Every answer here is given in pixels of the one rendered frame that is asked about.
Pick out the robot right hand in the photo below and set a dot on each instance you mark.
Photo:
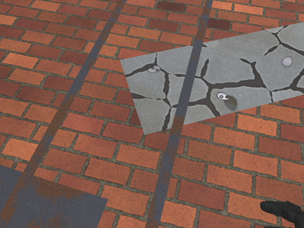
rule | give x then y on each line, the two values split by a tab
287	210

